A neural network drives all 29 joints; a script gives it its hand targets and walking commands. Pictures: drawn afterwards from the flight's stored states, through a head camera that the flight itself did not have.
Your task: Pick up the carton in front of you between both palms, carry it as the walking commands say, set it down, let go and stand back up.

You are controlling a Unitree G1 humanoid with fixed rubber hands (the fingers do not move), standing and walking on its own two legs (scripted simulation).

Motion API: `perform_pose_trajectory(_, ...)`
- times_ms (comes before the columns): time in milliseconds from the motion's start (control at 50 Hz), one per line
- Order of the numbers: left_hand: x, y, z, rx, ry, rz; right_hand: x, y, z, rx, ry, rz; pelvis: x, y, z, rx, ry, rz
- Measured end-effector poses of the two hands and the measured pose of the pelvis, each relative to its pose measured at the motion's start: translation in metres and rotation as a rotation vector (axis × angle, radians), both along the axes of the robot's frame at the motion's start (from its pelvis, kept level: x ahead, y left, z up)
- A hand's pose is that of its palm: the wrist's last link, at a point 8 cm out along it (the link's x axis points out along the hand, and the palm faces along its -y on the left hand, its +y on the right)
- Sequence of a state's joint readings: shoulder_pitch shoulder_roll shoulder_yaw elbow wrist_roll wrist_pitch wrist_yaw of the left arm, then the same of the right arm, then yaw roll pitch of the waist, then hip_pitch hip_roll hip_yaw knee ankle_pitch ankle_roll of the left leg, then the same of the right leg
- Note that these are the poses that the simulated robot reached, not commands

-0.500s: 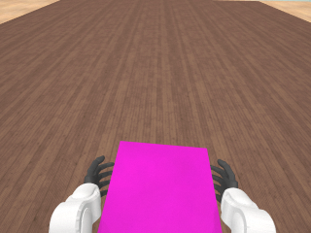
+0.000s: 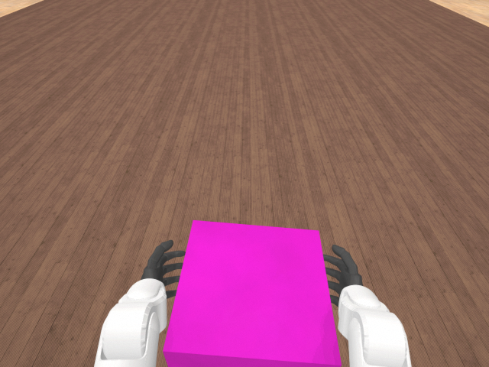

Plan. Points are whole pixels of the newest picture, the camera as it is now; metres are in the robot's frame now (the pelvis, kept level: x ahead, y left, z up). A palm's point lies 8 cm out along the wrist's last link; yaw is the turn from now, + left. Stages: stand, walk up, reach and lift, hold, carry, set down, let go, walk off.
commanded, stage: carry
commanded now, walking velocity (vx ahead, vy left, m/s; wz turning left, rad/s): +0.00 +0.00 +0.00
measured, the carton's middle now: (247, 317) +0.24 +0.00 -0.03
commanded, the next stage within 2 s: hold in 0.84 s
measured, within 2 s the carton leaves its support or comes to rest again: neither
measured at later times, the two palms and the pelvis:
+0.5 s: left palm (156, 279) +0.27 +0.15 +0.04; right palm (339, 285) +0.27 -0.15 +0.04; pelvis -0.02 +0.01 +0.00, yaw +0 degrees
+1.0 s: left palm (153, 285) +0.26 +0.15 +0.04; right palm (340, 288) +0.26 -0.15 +0.04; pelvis -0.02 +0.00 +0.01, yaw +0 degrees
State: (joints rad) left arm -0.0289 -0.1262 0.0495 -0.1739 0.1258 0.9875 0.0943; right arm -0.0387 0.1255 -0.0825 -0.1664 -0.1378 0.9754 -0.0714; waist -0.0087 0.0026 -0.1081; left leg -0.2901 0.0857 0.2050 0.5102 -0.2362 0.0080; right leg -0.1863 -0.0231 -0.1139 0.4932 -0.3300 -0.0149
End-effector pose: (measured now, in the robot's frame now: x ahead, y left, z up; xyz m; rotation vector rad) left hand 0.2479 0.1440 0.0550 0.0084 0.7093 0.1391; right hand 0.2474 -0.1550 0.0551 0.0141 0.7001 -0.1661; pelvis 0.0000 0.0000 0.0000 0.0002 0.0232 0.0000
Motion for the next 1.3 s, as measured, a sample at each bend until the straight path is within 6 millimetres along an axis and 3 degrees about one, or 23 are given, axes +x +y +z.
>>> perform_pose_trajectory(320, 0.016, 0.004, -0.029, 0.05, -0.025, -0.036, 0.017, 0.004, -0.027, -0.058, -0.023, 0.037, -0.019, 0.003, 0.001, -0.002, 0.012, -0.001)
perform_pose_trajectory(540, 0.025, 0.006, -0.018, 0.033, -0.066, -0.027, 0.025, 0.006, -0.016, -0.046, -0.064, 0.027, -0.016, 0.006, -0.001, -0.001, 0.024, -0.001)
perform_pose_trajectory(900, 0.025, 0.007, -0.018, 0.037, -0.049, -0.029, 0.026, 0.007, -0.017, -0.045, -0.048, 0.033, -0.014, 0.006, -0.001, 0.001, 0.019, 0.0)
perform_pose_trajectory(1120, 0.001, 0.003, -0.021, 0.032, -0.025, -0.029, 0.006, 0.004, -0.014, -0.073, -0.023, 0.054, -0.029, 0.001, 0.008, 0.004, -0.11, 0.01)
perform_pose_trajectory(1300, -0.016, 0.003, -0.005, 0.048, -0.061, -0.029, -0.011, 0.003, -0.003, -0.049, -0.061, 0.051, -0.05, 0.0, 0.007, 0.002, -0.154, 0.009)
